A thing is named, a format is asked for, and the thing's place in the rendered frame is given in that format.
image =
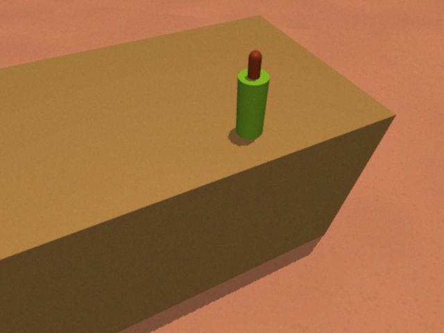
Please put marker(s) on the bottle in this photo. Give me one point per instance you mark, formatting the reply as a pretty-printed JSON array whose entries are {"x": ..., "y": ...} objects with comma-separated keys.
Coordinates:
[{"x": 252, "y": 91}]

